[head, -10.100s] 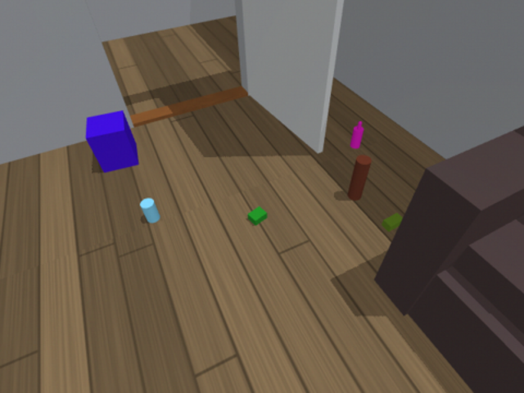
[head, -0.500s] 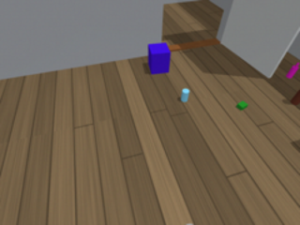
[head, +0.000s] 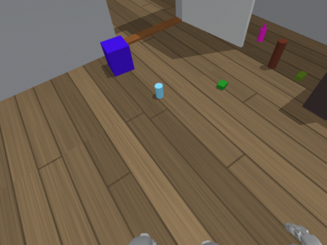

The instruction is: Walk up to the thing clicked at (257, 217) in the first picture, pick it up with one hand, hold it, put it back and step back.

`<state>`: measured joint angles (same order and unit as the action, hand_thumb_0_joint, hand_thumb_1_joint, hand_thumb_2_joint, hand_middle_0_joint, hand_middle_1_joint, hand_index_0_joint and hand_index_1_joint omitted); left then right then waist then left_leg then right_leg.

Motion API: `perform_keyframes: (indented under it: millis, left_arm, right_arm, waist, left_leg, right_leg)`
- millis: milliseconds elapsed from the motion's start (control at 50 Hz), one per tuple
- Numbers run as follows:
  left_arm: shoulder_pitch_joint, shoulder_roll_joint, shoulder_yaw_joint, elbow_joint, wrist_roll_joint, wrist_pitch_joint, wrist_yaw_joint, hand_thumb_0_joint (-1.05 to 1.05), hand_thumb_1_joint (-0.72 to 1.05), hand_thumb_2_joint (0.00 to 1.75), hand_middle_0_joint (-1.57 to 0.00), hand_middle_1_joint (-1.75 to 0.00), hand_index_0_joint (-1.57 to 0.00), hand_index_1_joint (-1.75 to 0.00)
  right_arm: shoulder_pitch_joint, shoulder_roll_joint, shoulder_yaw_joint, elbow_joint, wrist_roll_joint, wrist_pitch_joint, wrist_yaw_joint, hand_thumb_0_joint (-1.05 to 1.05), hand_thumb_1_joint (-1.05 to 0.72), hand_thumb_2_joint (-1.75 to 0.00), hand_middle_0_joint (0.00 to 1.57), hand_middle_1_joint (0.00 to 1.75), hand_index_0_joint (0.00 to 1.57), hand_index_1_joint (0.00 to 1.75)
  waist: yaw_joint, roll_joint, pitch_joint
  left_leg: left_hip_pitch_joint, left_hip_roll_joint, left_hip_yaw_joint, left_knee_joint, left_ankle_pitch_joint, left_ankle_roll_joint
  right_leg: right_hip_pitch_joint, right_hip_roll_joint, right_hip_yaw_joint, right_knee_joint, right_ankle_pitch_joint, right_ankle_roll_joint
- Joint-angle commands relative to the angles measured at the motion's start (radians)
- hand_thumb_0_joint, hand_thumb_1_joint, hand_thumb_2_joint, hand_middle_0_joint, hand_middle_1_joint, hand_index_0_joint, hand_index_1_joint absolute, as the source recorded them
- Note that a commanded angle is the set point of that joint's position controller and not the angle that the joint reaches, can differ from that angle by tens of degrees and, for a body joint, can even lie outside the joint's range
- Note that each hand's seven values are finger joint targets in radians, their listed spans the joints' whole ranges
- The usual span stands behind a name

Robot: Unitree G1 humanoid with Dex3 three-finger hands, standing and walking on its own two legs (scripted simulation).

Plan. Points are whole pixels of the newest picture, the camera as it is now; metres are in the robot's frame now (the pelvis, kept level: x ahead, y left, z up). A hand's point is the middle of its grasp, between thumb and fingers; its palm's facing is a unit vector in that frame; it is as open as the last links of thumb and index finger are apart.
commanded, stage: walk up
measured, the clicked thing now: (222, 84) +1.37 -0.40 -0.72
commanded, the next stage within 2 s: stand in 1.54 s
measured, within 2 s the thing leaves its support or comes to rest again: neither
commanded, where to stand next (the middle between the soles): +0.06 +0.02 m, yaw -26 degrees
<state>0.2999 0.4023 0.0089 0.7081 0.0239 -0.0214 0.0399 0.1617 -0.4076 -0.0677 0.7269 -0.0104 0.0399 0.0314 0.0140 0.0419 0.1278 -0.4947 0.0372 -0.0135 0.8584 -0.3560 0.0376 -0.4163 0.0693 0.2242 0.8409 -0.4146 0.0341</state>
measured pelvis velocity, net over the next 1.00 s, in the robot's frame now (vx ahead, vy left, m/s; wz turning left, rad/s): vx -0.04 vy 0.02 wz -0.45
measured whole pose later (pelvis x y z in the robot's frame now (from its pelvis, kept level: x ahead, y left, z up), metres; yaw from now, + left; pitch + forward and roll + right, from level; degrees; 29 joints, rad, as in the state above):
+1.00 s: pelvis -0.04 +0.02 +0.01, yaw -26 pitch -2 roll +0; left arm 0.25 0.38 0.04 0.92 0.02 -0.03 0.00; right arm 0.24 -0.43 -0.04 0.93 -0.02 -0.01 0.01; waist -0.01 0.04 0.08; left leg -0.34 0.07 0.03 0.73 -0.35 0.01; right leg -0.34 0.04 0.06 0.74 -0.35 -0.01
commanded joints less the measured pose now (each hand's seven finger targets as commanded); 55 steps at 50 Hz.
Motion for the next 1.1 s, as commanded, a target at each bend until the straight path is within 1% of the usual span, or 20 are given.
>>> perform_keyframes:
  millis: [0, 20, 40, 120, 200, 260, 280, 300, 320, 340, 540, 580, 600, 780, 800, 840, 860, 940, 1000, 1080]
  left_arm:
    - [-0.021, 0.172, 0.068, -0.124, -0.027, -0.008, 0.032, 0.0, 0.9, 0.9, -0.2, -0.3, -0.2, -0.3]
    - [0.024, 0.202, 0.073, -0.103, -0.022, -0.001, 0.044, 0.0, 0.9, 0.9, -0.2, -0.3, -0.2, -0.3]
    - [0.01, 0.236, 0.08, -0.075, -0.015, -0.001, 0.049, 0.0, 0.9, 0.9, -0.2, -0.3, -0.2, -0.3]
    - [0.002, 0.213, 0.098, -0.033, -0.029, 0.003, -0.01, 0.0, 0.9, 0.9, -0.2, -0.3, -0.2, -0.3]
    - [-0.021, 0.193, 0.111, -0.037, -0.015, 0.003, -0.04, 0.0, 0.9, 0.9, -0.2, -0.3, -0.2, -0.3]
    - [0.079, 0.184, 0.123, 0.023, -0.006, -0.008, -0.03, 0.0, 0.9, 0.9, -0.2, -0.3, -0.2, -0.3]
    - [0.091, 0.222, 0.144, 0.038, 0.004, -0.016, -0.021, 0.0, 0.9, 0.9, -0.2, -0.3, -0.2, -0.3]
    - [0.072, 0.31, 0.167, 0.017, 0.021, -0.024, -0.013, 0.0, 0.9, 0.9, -0.2, -0.3, -0.2, -0.3]
    - [0.027, 0.37, 0.167, -0.011, 0.019, -0.021, -0.011, 0.0, 0.9, 0.9, -0.2, -0.3, -0.2, -0.3]
    - [-0.005, 0.355, 0.163, -0.022, 0.011, -0.02, -0.013, 0.0, 0.9, 0.9, -0.2, -0.3, -0.2, -0.3]
    - [-0.094, 0.243, 0.108, -0.01, -0.009, -0.004, -0.013, 0.0, 0.9, 0.9, -0.2, -0.3, -0.2, -0.3]
    - [-0.073, 0.144, 0.078, -0.012, -0.022, 0.002, -0.012, 0.0, 0.9, 0.9, -0.2, -0.3, -0.2, -0.3]
    - [-0.091, 0.249, 0.103, 0.01, -0.009, 0.0, 0.002, 0.0, 0.9, 0.9, -0.2, -0.3, -0.2, -0.3]
    - [0.021, 0.173, 0.114, 0.139, -0.004, -0.026, -0.037, 0.0, 0.9, 0.9, -0.2, -0.3, -0.2, -0.3]
    - [0.022, 0.191, 0.121, 0.143, 0.002, -0.03, -0.027, 0.0, 0.9, 0.9, -0.2, -0.3, -0.2, -0.3]
    - [-0.019, 0.293, 0.126, 0.123, 0.012, -0.043, -0.013, 0.0, 0.9, 0.9, -0.2, -0.3, -0.2, -0.3]
    - [-0.063, 0.308, 0.125, 0.112, 0.008, -0.041, -0.017, 0.0, 0.9, 0.9, -0.2, -0.3, -0.2, -0.3]
    - [-0.162, 0.234, 0.089, 0.131, -0.012, -0.041, -0.019, 0.0, 0.9, 0.9, -0.2, -0.3, -0.2, -0.3]
    - [-0.142, 0.17, 0.065, 0.168, -0.024, -0.03, -0.025, 0.0, 0.9, 0.9, -0.2, -0.3, -0.2, -0.3]
    - [-0.152, 0.215, 0.07, 0.231, -0.017, -0.048, -0.023, 0.0, 0.9, 0.9, -0.2, -0.3, -0.2, -0.3]
  right_arm:
    - [0.15, -0.268, -0.101, -0.06, -0.03, -0.052, -0.033, 0.0, -0.9, -0.9, 0.2, 0.3, 0.2, 0.3]
    - [0.112, -0.316, -0.111, -0.079, -0.004, -0.055, -0.028, 0.0, -0.9, -0.9, 0.2, 0.3, 0.2, 0.3]
    - [0.085, -0.328, -0.119, -0.083, -0.002, -0.057, -0.025, 0.0, -0.9, -0.9, 0.2, 0.3, 0.2, 0.3]
    - [0.004, -0.269, -0.082, -0.093, -0.013, -0.057, -0.041, 0.0, -0.9, -0.9, 0.2, 0.3, 0.2, 0.3]
    - [0.071, -0.291, -0.078, -0.083, -0.023, -0.058, -0.037, 0.0, -0.9, -0.9, 0.2, 0.3, 0.2, 0.3]
    - [0.014, -0.279, -0.067, -0.086, -0.01, -0.046, -0.032, 0.0, -0.9, -0.9, 0.2, 0.3, 0.2, 0.3]
    - [0.05, -0.219, -0.045, -0.082, -0.007, -0.043, -0.029, 0.0, -0.9, -0.9, 0.2, 0.3, 0.2, 0.3]
    - [0.073, -0.144, -0.022, -0.094, 0.004, -0.04, -0.029, 0.0, -0.9, -0.9, 0.2, 0.3, 0.2, 0.3]
    - [-0.053, -0.182, -0.031, -0.117, 0.011, -0.036, -0.05, 0.0, -0.9, -0.9, 0.2, 0.3, 0.2, 0.3]
    - [-0.063, -0.227, -0.046, -0.094, 0.008, -0.036, -0.058, 0.0, -0.9, -0.9, 0.2, 0.3, 0.2, 0.3]
    - [0.148, -0.194, -0.036, 0.067, -0.006, -0.086, -0.042, 0.0, -0.9, -0.9, 0.2, 0.3, 0.2, 0.3]
    - [0.141, -0.334, -0.065, 0.056, -0.027, -0.1, -0.046, 0.0, -0.9, -0.9, 0.2, 0.3, 0.2, 0.3]
    - [0.09, -0.384, -0.084, 0.041, -0.016, -0.101, -0.037, 0.0, -0.9, -0.9, 0.2, 0.3, 0.2, 0.3]
    - [0.041, -0.258, -0.032, 0.057, -0.028, -0.069, -0.021, 0.0, -0.9, -0.9, 0.2, 0.3, 0.2, 0.3]
    - [0.074, -0.211, -0.016, 0.062, -0.023, -0.064, -0.021, 0.0, -0.9, -0.9, 0.2, 0.3, 0.2, 0.3]
    - [0.015, -0.146, 0.004, 0.043, -0.005, -0.059, -0.029, 0.0, -0.9, -0.9, 0.2, 0.3, 0.2, 0.3]
    - [0.006, -0.208, -0.018, 0.061, -0.008, -0.059, -0.036, 0.0, -0.9, -0.9, 0.2, 0.3, 0.2, 0.3]
    - [0.116, -0.165, -0.003, 0.154, 0.006, -0.088, -0.035, 0.0, -0.9, -0.9, 0.2, 0.3, 0.2, 0.3]
    - [0.056, -0.249, -0.016, 0.163, -0.004, -0.098, -0.032, 0.0, -0.9, -0.9, 0.2, 0.3, 0.2, 0.3]
    - [-0.029, -0.187, 0.017, 0.192, 0.007, -0.083, -0.024, 0.0, -0.9, -0.9, 0.2, 0.3, 0.2, 0.3]
  waist:
    - [-0.085, 0.112, -0.233]
    - [-0.074, 0.174, -0.268]
    - [-0.068, 0.147, -0.23]
    - [-0.037, 0.186, -0.143]
    - [-0.06, 0.18, -0.201]
    - [0.019, 0.113, -0.22]
    - [0.029, 0.019, -0.204]
    - [0.016, -0.226, -0.146]
    - [0.046, -0.272, -0.14]
    - [0.03, -0.21, -0.102]
    - [-0.066, -0.178, -0.176]
    - [-0.074, 0.16, -0.154]
    - [-0.073, 0.136, -0.107]
    - [0.004, 0.122, -0.114]
    - [0.009, 0.055, -0.129]
    - [0.014, -0.191, -0.093]
    - [0.003, -0.153, -0.05]
    - [-0.065, -0.183, -0.138]
    - [-0.03, -0.01, -0.137]
    - [-0.017, -0.096, -0.085]
  left_leg:
    - [0.426, 0.236, -0.321, -0.342, 0.35, 0.108]
    - [0.406, 0.453, -0.464, -0.389, 0.483, 0.243]
    - [0.321, 0.493, -0.529, -0.407, 0.452, 0.32]
    - [0.173, 0.264, -0.147, -0.324, 0.319, 0.189]
    - [0.231, 0.288, -0.128, -0.294, 0.241, 0.183]
    - [0.162, 0.266, -0.03, -0.118, 0.282, 0.129]
    - [0.041, 0.224, 0.016, 0.02, 0.209, 0.081]
    - [-0.202, 0.11, 0.086, 0.211, -0.06, 0.0]
    - [-0.212, 0.054, 0.023, 0.24, -0.291, -0.018]
    - [-0.154, 0.085, -0.029, 0.288, -0.291, -0.024]
    - [0.244, -0.024, 0.061, -0.224, 0.006, 0.004]
    - [0.305, 0.331, -0.508, -0.508, -0.23, 0.158]
    - [0.201, 0.472, -0.637, -0.552, -0.242, 0.275]
    - [0.076, 0.194, -0.065, -0.322, -0.064, 0.096]
    - [0.03, 0.166, -0.025, -0.227, -0.047, 0.065]
    - [-0.095, 0.031, 0.041, -0.009, -0.175, -0.023]
    - [-0.018, 0.058, -0.019, 0.052, -0.212, -0.02]
    - [0.216, 0.038, 0.026, -0.23, 0.047, 0.006]
    - [0.221, 0.204, -0.237, -0.425, -0.054, 0.087]
    - [0.141, 0.067, -0.018, -0.296, 0.03, 0.011]
  right_leg:
    - [-0.24, 0.037, -0.051, 0.236, 0.274, -0.054]
    - [-0.252, 0.046, -0.108, 0.393, -0.19, -0.027]
    - [-0.235, 0.006, -0.093, 0.499, -0.217, -0.024]
    - [-0.146, -0.065, -0.175, 0.35, -0.063, -0.046]
    - [-0.05, -0.042, -0.244, 0.108, -0.144, -0.037]
    - [0.148, -0.005, -0.287, -0.251, 0.047, -0.059]
    - [0.266, -0.018, -0.204, -0.315, 0.067, -0.073]
    - [0.335, -0.217, 0.191, -0.385, 0.106, -0.149]
    - [0.171, -0.39, 0.438, -0.412, 0.227, -0.312]
    - [0.087, -0.398, 0.41, -0.391, 0.258, -0.337]
    - [-0.019, -0.165, 0.08, -0.15, 0.314, -0.186]
    - [-0.246, 0.051, -0.071, 0.158, -0.029, -0.067]
    - [-0.206, -0.003, -0.044, 0.27, -0.194, -0.051]
    - [0.225, 0.002, -0.261, -0.28, 0.08, -0.059]
    - [0.308, -0.009, -0.203, -0.339, 0.078, -0.075]
    - [0.196, -0.324, 0.374, -0.49, -0.142, -0.229]
    - [0.089, -0.363, 0.39, -0.476, -0.11, -0.287]
    - [0.068, -0.218, 0.08, -0.333, 0.241, -0.177]
    - [0.034, -0.071, -0.079, -0.213, 0.083, -0.086]
    - [0.138, -0.16, 0.084, -0.388, 0.14, -0.125]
